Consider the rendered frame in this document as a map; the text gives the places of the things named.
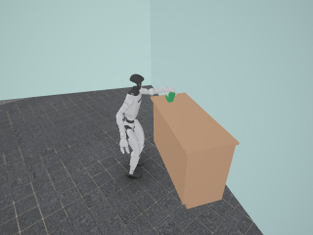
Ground robot right hand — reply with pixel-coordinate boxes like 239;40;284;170
119;138;130;154

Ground robot left forearm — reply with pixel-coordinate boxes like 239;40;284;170
154;87;169;94

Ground robot left upper arm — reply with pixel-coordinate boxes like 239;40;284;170
140;87;156;96

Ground robot right upper arm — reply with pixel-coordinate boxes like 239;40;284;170
115;96;135;119

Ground robot torso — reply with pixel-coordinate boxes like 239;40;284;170
124;90;142;129

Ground sponge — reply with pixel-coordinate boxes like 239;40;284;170
165;92;176;103

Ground robot left hand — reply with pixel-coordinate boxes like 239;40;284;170
165;87;178;97

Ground robot right forearm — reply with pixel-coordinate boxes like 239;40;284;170
116;115;126;139

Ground table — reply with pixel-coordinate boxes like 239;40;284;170
150;92;240;209

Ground humanoid robot head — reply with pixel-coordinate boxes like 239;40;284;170
128;73;145;96

